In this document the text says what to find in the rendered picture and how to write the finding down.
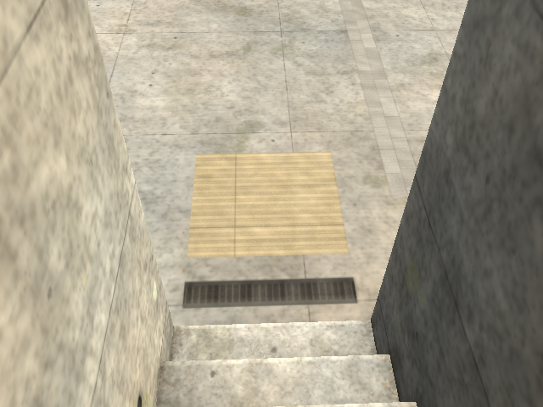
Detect stairs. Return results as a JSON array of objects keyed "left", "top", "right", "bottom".
[{"left": 156, "top": 321, "right": 417, "bottom": 407}]

